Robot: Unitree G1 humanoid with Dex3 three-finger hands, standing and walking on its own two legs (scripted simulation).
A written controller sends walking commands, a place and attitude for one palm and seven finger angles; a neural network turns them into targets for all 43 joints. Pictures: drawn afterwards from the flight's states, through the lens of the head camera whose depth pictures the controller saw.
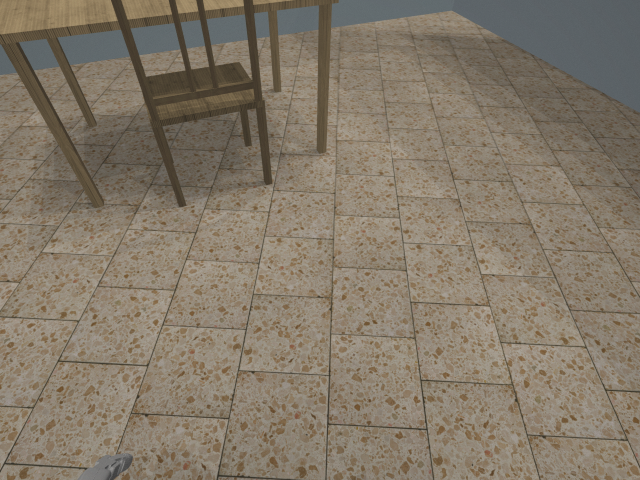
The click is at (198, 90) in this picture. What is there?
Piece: chair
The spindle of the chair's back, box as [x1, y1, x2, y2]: [169, 0, 195, 91]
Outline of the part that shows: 169,0 191,91 195,91 175,1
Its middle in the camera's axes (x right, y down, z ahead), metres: -0.48 -0.66 +1.32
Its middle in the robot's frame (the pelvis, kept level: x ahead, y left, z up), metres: +1.40 +0.54 -0.07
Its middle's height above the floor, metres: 0.70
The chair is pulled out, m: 0.00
